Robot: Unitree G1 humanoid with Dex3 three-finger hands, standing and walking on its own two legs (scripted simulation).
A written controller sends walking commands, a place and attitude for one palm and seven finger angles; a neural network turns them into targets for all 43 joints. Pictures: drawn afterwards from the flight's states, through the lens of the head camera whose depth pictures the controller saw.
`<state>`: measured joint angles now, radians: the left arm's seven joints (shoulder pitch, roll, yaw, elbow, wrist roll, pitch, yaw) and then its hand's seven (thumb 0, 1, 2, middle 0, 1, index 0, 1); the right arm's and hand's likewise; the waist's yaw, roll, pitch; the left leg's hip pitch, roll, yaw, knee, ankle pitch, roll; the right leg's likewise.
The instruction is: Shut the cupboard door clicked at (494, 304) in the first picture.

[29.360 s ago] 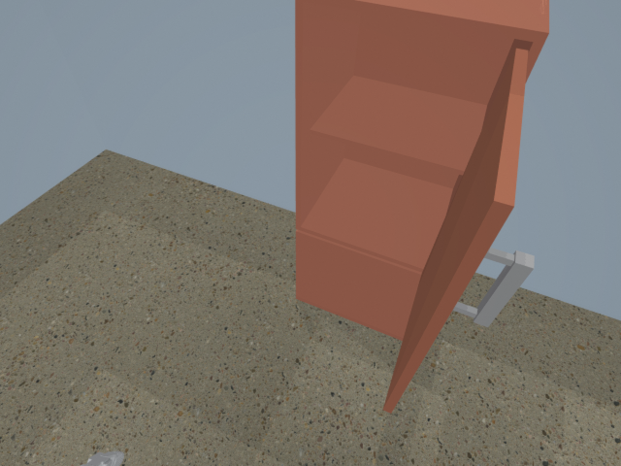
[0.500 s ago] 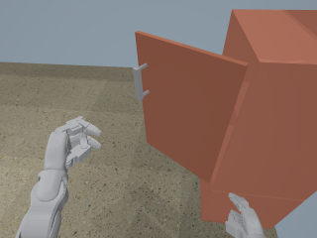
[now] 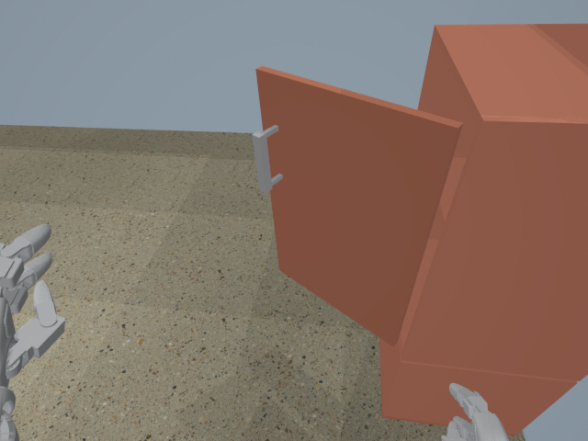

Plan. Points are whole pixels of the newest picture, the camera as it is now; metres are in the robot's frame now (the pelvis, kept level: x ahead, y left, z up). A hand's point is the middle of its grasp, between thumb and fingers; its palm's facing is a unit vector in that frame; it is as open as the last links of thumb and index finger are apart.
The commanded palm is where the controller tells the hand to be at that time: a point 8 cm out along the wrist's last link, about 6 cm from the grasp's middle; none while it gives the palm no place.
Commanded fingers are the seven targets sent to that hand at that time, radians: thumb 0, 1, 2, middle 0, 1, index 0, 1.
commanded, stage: draw the hand back to the body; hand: left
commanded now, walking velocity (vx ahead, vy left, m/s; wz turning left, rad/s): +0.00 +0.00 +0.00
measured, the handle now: (269, 159) +0.63 +0.14 +0.07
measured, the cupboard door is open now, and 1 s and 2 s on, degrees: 57 57 57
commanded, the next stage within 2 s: step back with the hand held close in 0.26 s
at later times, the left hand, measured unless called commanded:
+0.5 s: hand (79, 306) +0.20 +0.26 +0.16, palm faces +0.43 -0.79 -0.44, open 7.4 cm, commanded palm +0.14 +0.30 +0.17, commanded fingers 0.00 0.90 0.90 -0.20 -0.30 -0.20 -0.30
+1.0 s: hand (24, 345) +0.15 +0.30 +0.15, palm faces +0.38 -0.79 -0.48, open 7.4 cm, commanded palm +0.10 +0.33 +0.17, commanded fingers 0.00 0.90 0.90 -0.20 -0.30 -0.20 -0.30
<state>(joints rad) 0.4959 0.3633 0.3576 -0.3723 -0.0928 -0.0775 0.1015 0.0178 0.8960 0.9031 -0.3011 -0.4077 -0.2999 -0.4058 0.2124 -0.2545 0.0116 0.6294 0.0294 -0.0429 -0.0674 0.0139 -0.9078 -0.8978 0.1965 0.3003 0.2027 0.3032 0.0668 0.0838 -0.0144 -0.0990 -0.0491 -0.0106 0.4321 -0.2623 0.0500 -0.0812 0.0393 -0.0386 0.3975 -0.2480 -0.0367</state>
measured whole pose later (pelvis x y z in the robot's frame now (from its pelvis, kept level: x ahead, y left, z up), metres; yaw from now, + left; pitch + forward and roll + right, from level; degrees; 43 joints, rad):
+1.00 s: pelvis -0.05 +0.04 -0.01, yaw -2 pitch +0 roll -1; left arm 0.55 0.44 0.44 -0.49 -0.05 -0.17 0.12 0.02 0.89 0.90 -0.21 -0.31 -0.21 -0.30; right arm 0.20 -0.24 0.00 0.51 0.02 0.04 -0.09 0.01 -0.91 -0.90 0.20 0.30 0.21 0.30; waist 0.01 0.01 -0.02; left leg -0.35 -0.06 0.05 0.60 -0.26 0.10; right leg -0.35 0.02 0.00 0.57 -0.23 0.01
